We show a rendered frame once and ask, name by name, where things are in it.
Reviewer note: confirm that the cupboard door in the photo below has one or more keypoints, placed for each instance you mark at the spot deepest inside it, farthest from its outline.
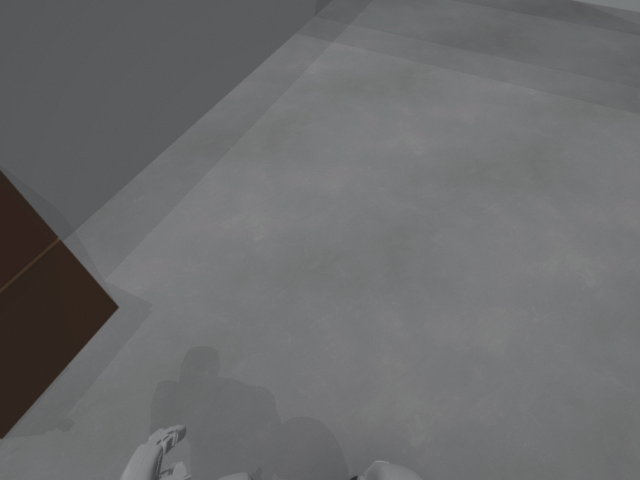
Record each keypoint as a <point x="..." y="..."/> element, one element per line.
<point x="21" y="238"/>

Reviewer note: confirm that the right robot shin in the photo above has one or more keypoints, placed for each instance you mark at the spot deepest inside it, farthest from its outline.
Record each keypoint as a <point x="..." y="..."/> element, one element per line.
<point x="376" y="462"/>

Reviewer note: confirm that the left robot hand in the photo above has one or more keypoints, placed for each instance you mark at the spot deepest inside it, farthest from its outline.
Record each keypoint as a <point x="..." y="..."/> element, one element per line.
<point x="145" y="463"/>

